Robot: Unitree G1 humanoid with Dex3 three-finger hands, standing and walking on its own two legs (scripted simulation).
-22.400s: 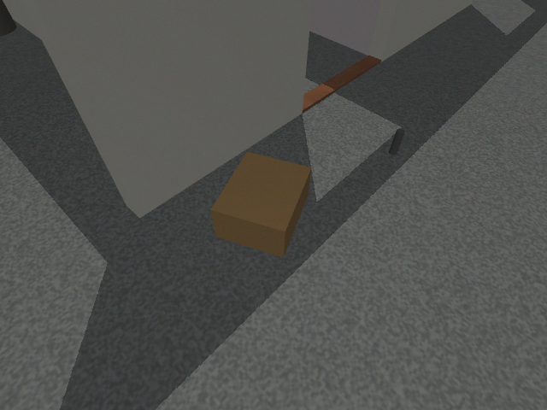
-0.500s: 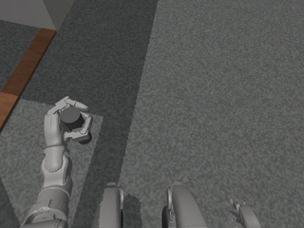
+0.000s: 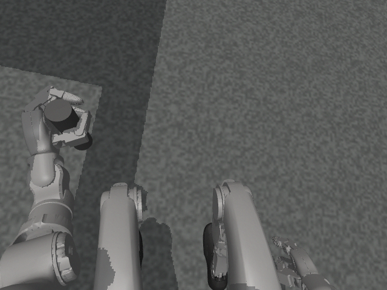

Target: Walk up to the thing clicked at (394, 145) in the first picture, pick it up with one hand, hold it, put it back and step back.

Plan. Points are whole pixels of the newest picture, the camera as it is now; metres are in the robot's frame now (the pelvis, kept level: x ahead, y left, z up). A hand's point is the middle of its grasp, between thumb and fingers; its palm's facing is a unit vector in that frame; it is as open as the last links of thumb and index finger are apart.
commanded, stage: crouch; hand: left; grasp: from the side
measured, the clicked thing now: (72, 128) +0.43 +0.24 -0.08
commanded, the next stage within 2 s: lower in 0.76 s
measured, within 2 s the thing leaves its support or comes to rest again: neither
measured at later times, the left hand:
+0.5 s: hand (86, 131) +0.46 +0.23 -0.15, palm faces +0.22 -0.97 -0.03, open 5.9 cm
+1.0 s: hand (92, 136) +0.46 +0.24 -0.21, palm faces +0.21 -0.98 -0.02, open 5.9 cm
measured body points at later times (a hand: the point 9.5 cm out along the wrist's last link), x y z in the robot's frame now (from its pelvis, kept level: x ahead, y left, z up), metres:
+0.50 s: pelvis -0.02 +0.01 -0.10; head +0.19 +0.06 +0.29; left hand +0.44 +0.29 -0.15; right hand +0.07 -0.27 -0.21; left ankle +0.08 +0.14 -0.39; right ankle +0.08 -0.13 -0.39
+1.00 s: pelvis -0.01 +0.01 -0.12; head +0.22 +0.09 +0.25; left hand +0.45 +0.29 -0.21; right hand +0.09 -0.27 -0.21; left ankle +0.08 +0.14 -0.39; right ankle +0.08 -0.12 -0.39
